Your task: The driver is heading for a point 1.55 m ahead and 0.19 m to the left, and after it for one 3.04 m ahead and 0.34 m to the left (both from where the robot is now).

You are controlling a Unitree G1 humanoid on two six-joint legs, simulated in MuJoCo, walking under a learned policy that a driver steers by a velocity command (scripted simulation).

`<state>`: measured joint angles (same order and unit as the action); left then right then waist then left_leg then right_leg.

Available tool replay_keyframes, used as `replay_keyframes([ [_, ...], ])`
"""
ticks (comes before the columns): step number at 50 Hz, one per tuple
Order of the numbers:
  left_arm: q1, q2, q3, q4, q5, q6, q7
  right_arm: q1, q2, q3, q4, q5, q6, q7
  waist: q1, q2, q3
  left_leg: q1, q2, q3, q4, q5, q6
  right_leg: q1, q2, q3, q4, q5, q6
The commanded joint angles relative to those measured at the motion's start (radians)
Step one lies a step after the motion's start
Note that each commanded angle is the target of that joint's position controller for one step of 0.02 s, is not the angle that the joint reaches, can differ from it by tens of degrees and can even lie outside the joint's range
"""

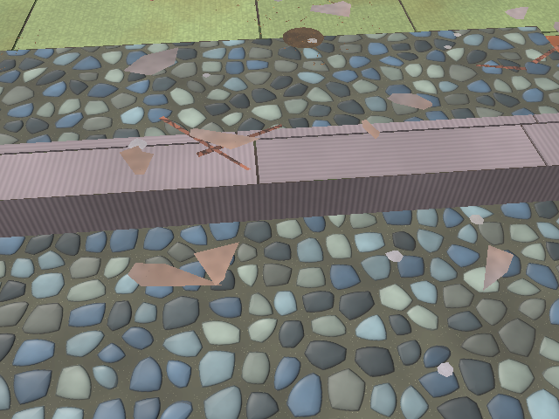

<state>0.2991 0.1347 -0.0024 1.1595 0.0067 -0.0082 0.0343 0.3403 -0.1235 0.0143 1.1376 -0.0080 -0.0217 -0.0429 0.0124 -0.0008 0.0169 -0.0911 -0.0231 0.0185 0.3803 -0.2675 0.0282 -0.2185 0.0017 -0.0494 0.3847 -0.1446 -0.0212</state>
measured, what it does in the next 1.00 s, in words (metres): stands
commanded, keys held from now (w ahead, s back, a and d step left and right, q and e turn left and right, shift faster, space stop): no key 0.82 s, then w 0.18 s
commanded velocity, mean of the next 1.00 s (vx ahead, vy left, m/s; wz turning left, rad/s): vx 0.03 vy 0.00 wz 0.00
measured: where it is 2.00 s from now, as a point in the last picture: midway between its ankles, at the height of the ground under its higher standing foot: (325, 394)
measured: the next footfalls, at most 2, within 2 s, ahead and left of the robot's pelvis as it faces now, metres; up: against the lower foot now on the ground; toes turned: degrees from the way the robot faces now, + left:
right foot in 1.16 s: +0.19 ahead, -0.12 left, +0.00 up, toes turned -4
left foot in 1.66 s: +0.54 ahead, +0.04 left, +0.00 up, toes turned +5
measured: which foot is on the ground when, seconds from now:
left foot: down 0.00-1.00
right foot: down 0.00-0.90, up 0.92-1.00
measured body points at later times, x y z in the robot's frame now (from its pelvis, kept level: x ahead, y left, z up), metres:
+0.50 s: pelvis +0.02 +0.01 +0.00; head +0.02 +0.01 +0.45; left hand -0.01 +0.22 -0.17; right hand -0.02 -0.20 -0.16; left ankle -0.04 +0.10 -0.74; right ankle +0.04 -0.11 -0.74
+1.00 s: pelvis +0.05 +0.01 -0.01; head +0.04 +0.00 +0.44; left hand +0.02 +0.22 -0.17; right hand -0.04 -0.21 -0.16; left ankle -0.04 +0.10 -0.74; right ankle +0.04 -0.09 -0.73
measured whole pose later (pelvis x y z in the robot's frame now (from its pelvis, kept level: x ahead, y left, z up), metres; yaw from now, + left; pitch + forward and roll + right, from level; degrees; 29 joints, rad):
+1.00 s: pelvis +0.05 +0.01 -0.01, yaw +0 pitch -1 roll +0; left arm 0.34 0.13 0.01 1.15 0.03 0.00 0.01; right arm 0.45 -0.13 -0.02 1.14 -0.02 -0.02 -0.04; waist -0.02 0.01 -0.01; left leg -0.03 -0.04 0.02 0.39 -0.36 0.07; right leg -0.30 -0.02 -0.07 0.69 -0.41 -0.05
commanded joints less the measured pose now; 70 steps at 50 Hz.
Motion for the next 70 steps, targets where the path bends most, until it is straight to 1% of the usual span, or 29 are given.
replay_keyframes([
  [1,0.065,0.070,0.009,-0.003,0.000,-0.003,0.003,0.087,-0.068,-0.009,-0.002,0.000,-0.003,-0.003,-0.002,0.009,0.068,-0.121,0.115,-0.103,-0.096,0.092,0.027,0.056,-0.098,0.111,-0.050,0.059,-0.015],
  [41,0.085,0.049,0.007,0.025,-0.002,0.002,0.010,0.130,-0.051,-0.006,0.005,0.000,-0.009,-0.007,-0.004,0.010,0.078,-0.080,0.116,-0.098,-0.089,0.193,0.031,0.072,-0.102,0.098,-0.023,0.110,-0.006],
  [42,0.089,0.044,0.006,0.027,-0.001,0.003,0.010,0.141,-0.048,-0.005,0.008,-0.002,-0.008,-0.007,-0.008,0.011,0.060,-0.072,0.109,-0.099,-0.104,0.110,0.035,0.077,-0.093,0.092,-0.024,0.051,-0.007],
  [43,0.081,0.048,0.008,0.023,0.002,0.004,0.009,0.148,-0.060,-0.011,0.009,-0.004,-0.006,-0.006,-0.013,0.020,0.071,-0.078,0.101,-0.107,-0.117,-0.005,0.045,0.059,-0.072,0.077,-0.005,-0.034,-0.010],
  [44,0.071,0.055,0.013,0.013,0.004,0.007,0.006,0.158,-0.086,-0.022,0.008,-0.004,-0.002,-0.005,-0.020,0.048,0.086,-0.086,0.102,-0.131,-0.132,-0.171,0.068,0.021,-0.037,0.046,0.047,-0.153,-0.017],
  [45,0.053,0.056,0.017,-0.001,0.009,0.008,0.000,0.173,-0.112,-0.034,0.007,-0.004,0.004,-0.003,-0.033,0.095,0.118,-0.089,0.129,-0.193,-0.166,-0.351,0.101,-0.057,-0.001,0.007,0.120,-0.266,-0.021],
  [46,0.018,0.053,0.019,-0.023,0.018,0.008,-0.007,0.204,-0.132,-0.045,0.008,-0.004,0.009,-0.001,-0.054,0.126,0.175,-0.083,0.190,-0.276,-0.220,-0.493,0.140,-0.167,0.022,-0.029,0.198,-0.316,-0.021],
  [47,-0.018,0.038,0.017,-0.051,0.030,0.004,-0.015,0.227,-0.143,-0.053,0.012,-0.003,0.010,0.001,-0.070,0.145,0.232,-0.081,0.260,-0.352,-0.261,-0.562,0.180,-0.252,0.012,-0.053,0.264,-0.314,-0.026],
  [48,-0.055,0.034,0.017,-0.079,0.034,-0.004,-0.022,0.242,-0.139,-0.056,0.015,-0.006,0.007,0.002,-0.080,0.150,0.266,-0.081,0.308,-0.403,-0.286,-0.547,0.212,-0.312,-0.021,-0.040,0.333,-0.295,-0.033],
  [49,-0.084,0.047,0.022,-0.105,0.031,-0.014,-0.027,0.253,-0.135,-0.058,0.016,-0.016,-0.001,0.003,-0.084,0.139,0.275,-0.044,0.333,-0.425,-0.294,-0.478,0.232,-0.380,-0.042,-0.020,0.394,-0.310,-0.039],
  [50,-0.097,0.058,0.028,-0.124,0.029,-0.025,-0.033,0.254,-0.140,-0.061,0.015,-0.023,-0.010,0.004,-0.079,0.122,0.266,0.012,0.342,-0.420,-0.286,-0.394,0.242,-0.438,-0.060,-0.002,0.428,-0.314,-0.044],
  [51,-0.104,0.067,0.033,-0.139,0.025,-0.037,-0.039,0.247,-0.144,-0.064,0.011,-0.024,-0.020,0.006,-0.071,0.104,0.249,0.057,0.338,-0.395,-0.273,-0.312,0.240,-0.463,-0.071,0.007,0.425,-0.304,-0.046],
  [52,-0.112,0.073,0.038,-0.153,0.019,-0.048,-0.044,0.234,-0.146,-0.066,0.005,-0.022,-0.029,0.007,-0.062,0.094,0.229,0.079,0.325,-0.358,-0.260,-0.235,0.229,-0.449,-0.073,0.007,0.392,-0.287,-0.047],
  [54,-0.114,0.078,0.047,-0.175,0.009,-0.059,-0.053,0.205,-0.155,-0.069,-0.007,-0.019,-0.043,0.009,-0.040,0.100,0.192,0.055,0.295,-0.285,-0.227,-0.112,0.206,-0.347,-0.053,-0.013,0.315,-0.241,-0.049],
  [55,-0.085,0.073,0.050,-0.175,0.005,-0.060,-0.056,0.183,-0.161,-0.070,-0.014,-0.015,-0.047,0.010,-0.016,0.107,0.176,0.007,0.279,-0.246,-0.201,-0.063,0.192,-0.253,-0.036,-0.032,0.265,-0.201,-0.052],
  [56,-0.009,0.059,0.053,-0.156,0.001,-0.061,-0.057,0.142,-0.166,-0.071,-0.024,-0.006,-0.050,0.013,0.032,0.098,0.158,-0.087,0.249,-0.189,-0.150,-0.018,0.169,-0.089,-0.006,-0.065,0.185,-0.126,-0.056],
  [57,0.108,0.068,0.065,-0.112,-0.003,-0.062,-0.053,0.122,-0.165,-0.069,-0.032,-0.004,-0.055,0.017,0.081,0.062,0.120,-0.183,0.202,-0.134,-0.045,0.094,0.144,0.112,0.046,-0.090,0.131,-0.100,-0.057],
  [58,0.248,0.112,0.087,-0.070,0.002,-0.068,-0.042,0.123,-0.145,-0.061,-0.036,-0.007,-0.065,0.024,0.139,-0.022,0.046,-0.280,0.136,-0.052,0.163,0.174,0.111,0.318,0.005,-0.019,0.083,-0.131,-0.069],
  [59,0.396,0.230,0.114,-0.058,0.017,-0.072,-0.030,0.114,-0.067,-0.039,-0.086,0.001,-0.070,0.034,0.179,-0.281,-0.039,-0.467,0.004,0.080,0.536,-0.033,0.046,0.456,-0.283,0.428,-0.135,-0.442,-0.147],
  [60,0.416,0.230,0.111,-0.031,0.013,-0.055,-0.032,0.106,-0.103,-0.053,-0.107,-0.019,-0.068,0.045,0.144,-0.287,-0.029,-0.568,-0.034,0.004,0.755,-0.264,0.060,0.397,-0.384,0.738,-0.275,-0.560,-0.213],
  [61,0.258,0.197,0.097,-0.073,0.014,-0.048,-0.031,0.059,-0.106,-0.056,-0.121,-0.029,-0.061,0.052,0.061,-0.133,0.075,-0.614,0.053,-0.041,0.853,-0.175,0.080,0.278,-0.376,0.645,-0.255,-0.623,-0.198],
  [62,0.149,0.167,0.088,-0.114,0.011,-0.054,-0.037,0.029,-0.093,-0.053,-0.126,-0.026,-0.065,0.062,0.032,-0.039,0.118,-0.595,0.088,-0.051,0.836,-0.066,0.084,0.175,-0.342,0.536,-0.262,-0.496,-0.182],
  [63,0.099,0.155,0.080,-0.130,0.010,-0.063,-0.039,0.033,-0.077,-0.053,-0.123,-0.019,-0.068,0.066,-0.002,-0.012,0.120,-0.549,0.112,-0.050,0.794,-0.002,0.080,0.122,-0.295,0.426,-0.272,-0.350,-0.162],
  [64,0.094,0.126,0.068,-0.128,0.008,-0.073,-0.037,0.049,-0.078,-0.057,-0.118,-0.025,-0.061,0.067,-0.024,-0.018,0.111,-0.514,0.122,-0.041,0.760,0.023,0.068,0.102,-0.258,0.343,-0.273,-0.232,-0.148],
  [65,0.107,0.108,0.059,-0.119,0.007,-0.081,-0.033,0.063,-0.076,-0.059,-0.113,-0.028,-0.052,0.070,-0.034,-0.033,0.095,-0.494,0.123,-0.028,0.743,0.042,0.058,0.104,-0.232,0.278,-0.272,-0.135,-0.140],
  [67,0.169,0.106,0.052,-0.094,0.006,-0.094,-0.027,0.030,-0.091,-0.067,-0.128,-0.026,-0.036,0.074,-0.037,-0.049,0.093,-0.531,0.117,0.002,0.716,0.072,0.045,0.141,-0.211,0.204,-0.266,0.035,-0.143],
  [70,0.231,0.112,0.044,-0.077,0.007,-0.099,-0.025,-0.112,-0.092,-0.068,-0.178,-0.025,-0.025,0.078,-0.016,-0.055,0.114,-0.626,0.116,0.035,0.636,0.130,0.025,0.179,-0.203,0.145,-0.267,0.200,-0.156],
])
